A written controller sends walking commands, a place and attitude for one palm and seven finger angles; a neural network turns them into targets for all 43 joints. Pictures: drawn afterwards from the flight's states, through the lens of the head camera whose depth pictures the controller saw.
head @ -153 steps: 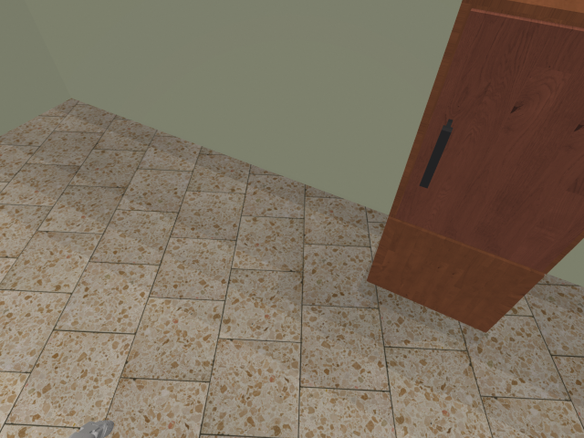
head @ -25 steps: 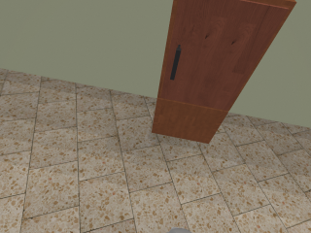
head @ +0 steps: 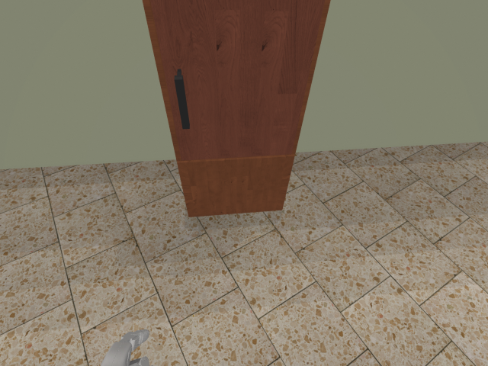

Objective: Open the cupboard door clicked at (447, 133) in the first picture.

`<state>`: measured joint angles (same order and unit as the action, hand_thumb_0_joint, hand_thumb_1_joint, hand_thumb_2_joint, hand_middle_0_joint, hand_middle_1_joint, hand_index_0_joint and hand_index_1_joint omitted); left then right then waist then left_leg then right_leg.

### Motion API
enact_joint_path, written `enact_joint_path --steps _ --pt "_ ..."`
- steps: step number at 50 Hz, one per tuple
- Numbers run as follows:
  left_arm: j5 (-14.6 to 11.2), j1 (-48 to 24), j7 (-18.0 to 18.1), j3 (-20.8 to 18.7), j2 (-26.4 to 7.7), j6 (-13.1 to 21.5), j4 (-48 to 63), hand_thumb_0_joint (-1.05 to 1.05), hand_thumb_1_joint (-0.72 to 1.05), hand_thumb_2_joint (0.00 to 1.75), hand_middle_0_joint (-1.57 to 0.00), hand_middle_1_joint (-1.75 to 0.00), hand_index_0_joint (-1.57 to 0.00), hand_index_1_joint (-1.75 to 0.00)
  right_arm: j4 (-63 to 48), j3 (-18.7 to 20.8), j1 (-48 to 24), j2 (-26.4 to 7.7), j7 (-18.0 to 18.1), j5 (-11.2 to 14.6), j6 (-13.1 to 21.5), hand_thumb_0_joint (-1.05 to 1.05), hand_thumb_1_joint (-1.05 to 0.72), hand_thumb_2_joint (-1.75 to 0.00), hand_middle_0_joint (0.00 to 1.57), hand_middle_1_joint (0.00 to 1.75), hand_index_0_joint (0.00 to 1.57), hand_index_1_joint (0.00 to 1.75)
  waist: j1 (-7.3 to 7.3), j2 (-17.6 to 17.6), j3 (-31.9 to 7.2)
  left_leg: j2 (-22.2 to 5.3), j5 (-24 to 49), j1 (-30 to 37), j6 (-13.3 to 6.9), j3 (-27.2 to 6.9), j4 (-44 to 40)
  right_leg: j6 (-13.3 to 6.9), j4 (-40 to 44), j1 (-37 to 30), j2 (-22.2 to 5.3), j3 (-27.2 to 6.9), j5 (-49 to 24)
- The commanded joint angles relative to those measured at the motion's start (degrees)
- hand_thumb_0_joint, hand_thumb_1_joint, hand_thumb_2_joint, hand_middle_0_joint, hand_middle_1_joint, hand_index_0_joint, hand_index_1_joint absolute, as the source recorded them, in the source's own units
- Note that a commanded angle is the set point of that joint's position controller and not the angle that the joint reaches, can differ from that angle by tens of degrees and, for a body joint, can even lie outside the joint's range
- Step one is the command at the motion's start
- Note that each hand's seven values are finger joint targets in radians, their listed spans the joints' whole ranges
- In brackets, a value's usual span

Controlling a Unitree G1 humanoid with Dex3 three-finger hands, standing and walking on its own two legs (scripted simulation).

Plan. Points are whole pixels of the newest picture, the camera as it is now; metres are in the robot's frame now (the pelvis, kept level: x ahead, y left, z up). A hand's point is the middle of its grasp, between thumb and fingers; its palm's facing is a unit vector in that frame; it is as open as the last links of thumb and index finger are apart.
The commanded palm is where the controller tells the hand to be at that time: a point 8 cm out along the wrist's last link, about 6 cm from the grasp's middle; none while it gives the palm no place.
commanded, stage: take the last steps up to it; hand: left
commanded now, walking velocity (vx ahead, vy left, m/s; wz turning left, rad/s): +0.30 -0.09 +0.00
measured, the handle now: (182, 100) +0.83 +0.16 -0.05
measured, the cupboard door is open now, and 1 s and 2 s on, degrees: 0 0 0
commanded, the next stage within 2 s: come to a stop and stand still in 0.58 s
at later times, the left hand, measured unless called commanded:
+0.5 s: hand out of the picture +0.15 +0.17 -0.17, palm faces +0.04 -0.99 -0.13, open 7.4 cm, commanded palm none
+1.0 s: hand (192, 261) +0.36 +0.11 -0.15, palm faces +0.07 -0.96 -0.26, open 7.3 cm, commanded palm none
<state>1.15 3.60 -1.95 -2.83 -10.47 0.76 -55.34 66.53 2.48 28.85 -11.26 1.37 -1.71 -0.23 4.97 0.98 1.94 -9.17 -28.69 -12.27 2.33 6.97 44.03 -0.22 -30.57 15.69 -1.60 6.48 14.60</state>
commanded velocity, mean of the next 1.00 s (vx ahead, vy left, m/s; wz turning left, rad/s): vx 0.07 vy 0.01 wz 0.00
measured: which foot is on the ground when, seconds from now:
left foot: up 0.00-0.28, down 0.30-0.76, up 0.78-1.00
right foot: down 0.00-0.30, up 0.32-0.74, down 0.76-1.00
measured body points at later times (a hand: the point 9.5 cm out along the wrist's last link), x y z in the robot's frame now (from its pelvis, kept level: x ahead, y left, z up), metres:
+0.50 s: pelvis +0.17 +0.00 +0.01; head +0.18 +0.02 +0.46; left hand +0.15 +0.22 -0.16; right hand +0.22 -0.24 -0.12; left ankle +0.19 +0.08 -0.73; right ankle +0.15 -0.15 -0.64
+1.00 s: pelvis +0.28 -0.08 +0.01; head +0.32 -0.10 +0.45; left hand +0.36 +0.16 -0.13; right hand +0.31 -0.31 -0.16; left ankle +0.25 +0.05 -0.65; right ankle +0.34 -0.18 -0.73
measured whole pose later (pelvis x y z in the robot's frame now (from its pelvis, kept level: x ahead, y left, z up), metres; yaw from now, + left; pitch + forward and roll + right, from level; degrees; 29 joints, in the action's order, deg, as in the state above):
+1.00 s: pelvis +0.28 -0.08 +0.01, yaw +1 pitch +0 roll +1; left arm 1.3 7.8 2.8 -2.6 -7.8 0.0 -58.2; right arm 60.7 3.9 12.0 -10.6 1.0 -1.0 -4.2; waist -0.4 2.1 4.9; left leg -0.7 -26.0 -26.5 2.9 1.8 63.5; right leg -1.7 -30.0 18.7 -5.4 9.4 11.0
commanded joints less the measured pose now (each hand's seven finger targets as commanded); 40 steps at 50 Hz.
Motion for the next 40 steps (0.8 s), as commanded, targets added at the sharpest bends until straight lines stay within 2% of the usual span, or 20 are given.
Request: enact_joint_path --steps 1,2,4,10,12,13,14,15,16,17,19,21,23,31,33,35,36,37,38,40 --pt "-0.26 15.91 2.51 -2.33 -11.18 0.80 -4.08 0.00 0.90 0.90 -0.20 -0.30 -0.20 -0.30 -9.66 1.15 -13.19 -4.10 -0.71 0.12 1.98 0.00 -0.90 -0.90 0.20 0.30 0.20 0.30 -9.13 -9.60 1.97 -0.46 -0.06 -29.99 -1.43 -4.68 23.97 -12.31 20.02 -14.15 -19.46 -25.01 13.04" --pt "0.09 11.62 2.77 -1.67 -8.66 0.90 -3.43 0.00 0.90 0.90 -0.20 -0.30 -0.20 -0.30 -8.51 1.45 -10.97 -3.34 -1.05 -0.18 1.57 0.00 -0.90 -0.90 0.20 0.30 0.20 0.30 -6.08 -6.24 3.61 -1.34 2.54 -25.90 -0.93 -3.98 21.28 -10.65 19.69 -8.85 -17.01 -18.18 10.15" --pt "0.33 10.88 2.91 -0.50 -5.79 1.73 -3.58 0.00 0.90 0.90 -0.20 -0.30 -0.20 -0.30 -7.48 1.16 -7.89 -1.16 -1.25 -0.46 0.73 0.00 -0.90 -0.90 0.20 0.30 0.20 0.30 -3.56 -6.97 5.02 -0.50 6.52 -20.90 0.01 -1.83 16.83 -9.11 19.73 -2.96 -13.43 -11.51 1.57" --pt "0.50 13.44 2.84 -0.56 -7.28 2.56 -5.10 0.00 0.90 0.90 -0.20 -0.30 -0.20 -0.30 -10.21 1.19 -11.91 -0.46 -2.37 -0.03 1.50 0.00 -0.90 -0.90 0.20 0.30 0.20 0.30 -3.28 -8.76 4.72 1.22 11.48 -14.25 -1.01 0.06 0.54 -9.35 17.84 -3.32 -12.18 -9.65 -4.08" --pt "0.48 13.91 2.76 -0.63 -7.53 2.48 -5.86 0.00 0.90 0.90 -0.20 -0.30 -0.20 -0.30 -9.93 1.34 -10.81 -1.37 -2.28 0.06 2.10 0.00 -0.90 -0.90 0.20 0.30 0.20 0.30 -1.98 -6.43 4.19 2.70 13.66 -6.66 -1.70 1.30 -5.42 -8.25 13.99 -1.73 -11.43 -9.46 -4.57" --pt "0.25 13.42 2.65 -0.67 -7.80 2.38 -5.77 0.00 0.90 0.90 -0.20 -0.30 -0.20 -0.30 -8.64 1.51 -7.12 -2.05 -2.00 -0.04 2.42 0.00 -0.90 -0.90 0.20 0.30 0.20 0.30 0.23 -4.05 3.17 4.29 16.22 0.51 -1.92 2.46 -9.19 -7.34 8.60 0.53 -9.79 -7.64 -6.78" --pt "-0.04 14.12 2.46 -0.53 -6.33 2.20 -5.59 0.00 0.90 0.90 -0.20 -0.30 -0.20 -0.30 -6.58 2.09 -1.06 -4.60 -1.49 -0.34 2.88 0.00 -0.90 -0.90 0.20 0.30 0.20 0.30 2.40 1.68 0.29 2.95 15.69 9.74 -2.76 -0.64 -14.43 -5.57 -3.10 3.50 -6.16 -5.14 -9.24" --pt "-0.62 16.47 1.87 -0.21 -3.24 1.83 -4.37 0.00 0.90 0.90 -0.20 -0.30 -0.20 -0.30 -5.34 3.47 4.58 -11.18 -0.84 -1.19 3.36 0.00 -0.90 -0.90 0.20 0.30 0.20 0.30 3.29 16.69 -3.64 -11.50 10.34 17.85 -7.85 -21.36 -23.84 -1.83 -21.64 13.70 0.98 0.57 4.63" --pt "-0.04 14.83 1.78 -0.17 -4.67 1.72 -2.66 0.00 0.90 0.90 -0.20 -0.30 -0.20 -0.30 -4.46 3.56 7.09 -13.92 -0.25 -0.61 3.07 0.00 -0.90 -0.90 0.20 0.30 0.20 0.30 3.55 20.18 -4.98 -19.25 7.56 17.54 -10.97 -35.25 -32.15 -1.57 -35.58 18.75 3.72 -3.20 18.27" --pt "0.27 12.68 1.84 -0.46 -5.71 1.19 -2.42 0.00 0.90 0.90 -0.20 -0.30 -0.20 -0.30 -5.22 3.22 3.02 -12.91 0.43 -0.10 2.71 0.00 -0.90 -0.90 0.20 0.30 0.20 0.30 2.24 12.90 -1.93 -20.86 4.31 12.21 -12.49 -35.41 -33.04 -1.88 -42.94 21.60 -0.03 -7.03 15.25" --pt "0.79 11.66 1.00 -0.75 -4.19 1.01 -3.21 0.00 0.90 0.90 -0.20 -0.30 -0.20 -0.30 -7.69 1.77 -5.35 -7.38 0.48 -0.05 3.50 0.00 -0.90 -0.90 0.20 0.30 0.20 0.30 -1.32 2.49 5.32 -16.17 5.96 2.48 -11.04 -25.03 -34.19 -0.86 -43.25 21.98 -4.22 -7.94 5.90" --pt "1.01 17.01 0.83 -0.75 -1.69 0.11 -5.19 0.00 0.90 0.90 -0.20 -0.30 -0.20 -0.30 -8.05 0.92 -9.12 -4.70 0.45 0.22 4.30 0.00 -0.90 -0.90 0.20 0.30 0.20 0.30 -4.61 4.25 3.81 -10.94 13.55 -0.65 -8.53 -12.65 -33.59 0.31 -38.81 17.06 -4.94 -6.69 1.63" --pt "0.97 19.25 0.91 -0.75 -0.66 -0.42 -5.97 0.00 0.90 0.90 -0.20 -0.30 -0.20 -0.30 -7.92 1.13 -9.44 -3.87 0.51 0.39 4.68 0.00 -0.90 -0.90 0.20 0.30 0.20 0.30 -5.35 5.28 1.14 -8.62 22.22 0.68 -8.70 -6.71 -32.51 1.38 -34.54 15.56 -5.25 -5.36 -0.95" --pt "0.47 10.43 0.90 -0.57 0.11 -0.27 -3.55 0.00 0.90 0.90 -0.20 -0.30 -0.20 -0.30 -5.59 2.13 -6.56 -5.03 0.12 0.02 3.25 0.00 -0.90 -0.90 0.20 0.30 0.20 0.30 -2.94 8.37 4.01 -8.02 26.29 3.22 -10.03 -2.48 -30.16 2.03 -10.99 11.84 -4.73 -0.24 -2.00" --pt "0.50 10.65 0.73 -0.82 -0.39 0.04 -3.65 0.00 0.90 0.90 -0.20 -0.30 -0.20 -0.30 -5.35 2.40 -7.28 -5.48 0.12 -0.07 2.80 0.00 -0.90 -0.90 0.20 0.30 0.20 0.30 -3.45 9.44 4.49 -8.34 22.25 1.28 -9.60 -3.02 -28.32 1.40 -7.63 7.70 -3.76 0.47 -2.08" --pt "0.59 16.11 1.04 -0.94 -0.98 0.87 -5.37 0.00 0.90 0.90 -0.20 -0.30 -0.20 -0.30 -4.89 2.11 -8.39 -5.17 0.19 0.03 2.29 0.00 -0.90 -0.90 0.20 0.30 0.20 0.30 -6.40 6.71 1.53 -5.46 21.96 0.23 -7.15 -1.40 -20.22 0.89 0.57 -2.28 -1.59 2.17 -5.74" --pt "0.70 21.19 1.54 -1.15 -3.20 1.75 -7.24 0.00 0.90 0.90 -0.20 -0.30 -0.20 -0.30 -4.37 1.62 -7.39 -3.47 0.04 0.42 2.37 0.00 -0.90 -0.90 0.20 0.30 0.20 0.30 -8.48 1.10 -1.61 -1.81 20.28 -1.37 -4.80 1.20 -12.14 0.89 4.77 -9.81 -3.50 -0.51 -12.95" --pt "0.86 23.10 2.63 -1.61 -8.20 2.74 -7.97 0.00 0.90 0.90 -0.20 -0.30 -0.20 -0.30 -4.40 0.59 -4.07 0.76 -0.23 1.03 2.39 0.00 -0.90 -0.90 0.20 0.30 0.20 0.30 -7.91 -12.30 -5.87 3.15 6.30 -9.73 -1.95 3.22 -1.29 -2.32 7.70 -18.54 -15.98 -15.17 -28.38" --pt "0.13 23.12 2.93 -1.32 -10.63 2.48 -7.46 0.00 0.90 0.90 -0.20 -0.30 -0.20 -0.30 -4.96 0.22 -3.04 0.99 0.24 1.54 1.72 0.00 -0.90 -0.90 0.20 0.30 0.20 0.30 -6.89 -13.32 -8.11 5.40 -7.21 -7.15 -1.36 -1.35 4.70 -6.43 9.36 -15.54 -22.41 -18.26 -43.29" --pt "0.02 16.01 3.82 -1.42 -10.00 1.77 -5.70 0.00 0.90 0.90 -0.20 -0.30 -0.20 -0.30 -4.53 0.79 -3.08 0.06 0.80 1.99 0.03 0.00 -0.90 -0.90 0.20 0.30 0.20 0.30 -5.81 -17.93 -7.82 4.64 -7.25 -7.68 -1.04 -5.02 11.37 -10.31 8.55 -10.68 -22.62 -17.76 -50.10"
